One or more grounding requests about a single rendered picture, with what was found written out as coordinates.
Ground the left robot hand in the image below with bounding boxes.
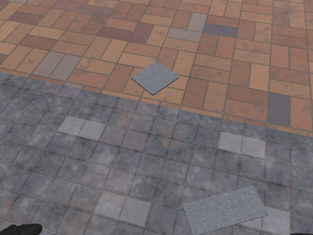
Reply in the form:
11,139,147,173
0,223,42,235

